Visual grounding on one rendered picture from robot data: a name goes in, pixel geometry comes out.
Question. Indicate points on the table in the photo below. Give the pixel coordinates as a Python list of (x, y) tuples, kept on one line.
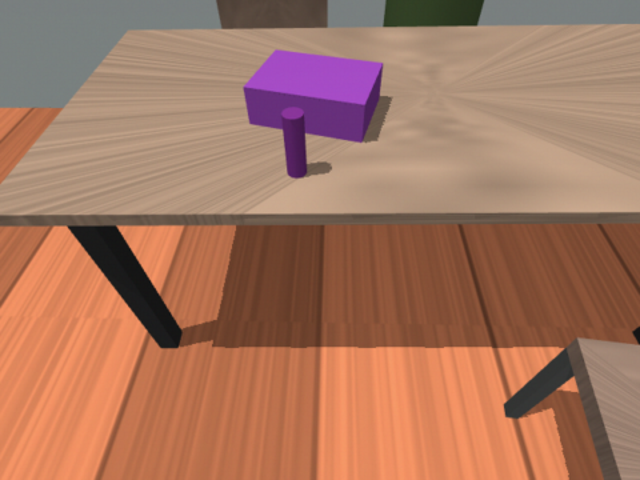
[(518, 124)]

